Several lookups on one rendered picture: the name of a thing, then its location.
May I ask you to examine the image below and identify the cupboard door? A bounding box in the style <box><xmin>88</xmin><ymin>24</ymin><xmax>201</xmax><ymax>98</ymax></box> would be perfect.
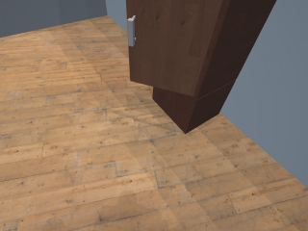
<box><xmin>126</xmin><ymin>0</ymin><xmax>223</xmax><ymax>96</ymax></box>

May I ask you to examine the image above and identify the handle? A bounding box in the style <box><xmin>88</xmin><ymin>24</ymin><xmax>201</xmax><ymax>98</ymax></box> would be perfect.
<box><xmin>127</xmin><ymin>15</ymin><xmax>136</xmax><ymax>47</ymax></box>

